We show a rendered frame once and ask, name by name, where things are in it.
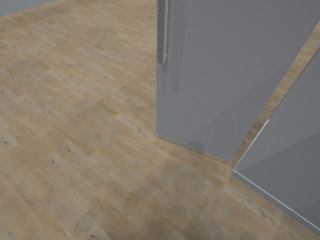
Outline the fridge door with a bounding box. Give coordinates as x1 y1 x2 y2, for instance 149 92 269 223
156 0 320 162

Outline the handle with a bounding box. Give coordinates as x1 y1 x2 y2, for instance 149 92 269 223
157 0 169 64

